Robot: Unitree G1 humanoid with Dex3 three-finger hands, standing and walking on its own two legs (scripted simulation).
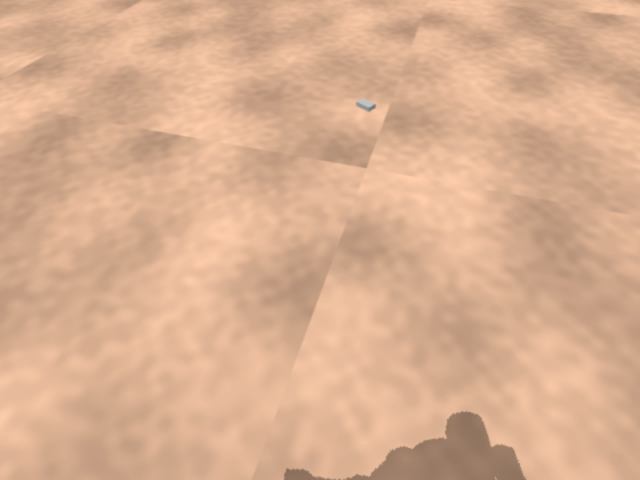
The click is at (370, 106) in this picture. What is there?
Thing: flat box
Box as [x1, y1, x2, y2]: [356, 98, 375, 111]
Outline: 356,102 356,105 368,111 372,109 375,105 374,103 363,98
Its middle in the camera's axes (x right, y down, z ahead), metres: +0.29 -0.83 +2.39
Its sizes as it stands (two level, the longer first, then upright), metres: 0.102 0.062 0.026
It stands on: the floor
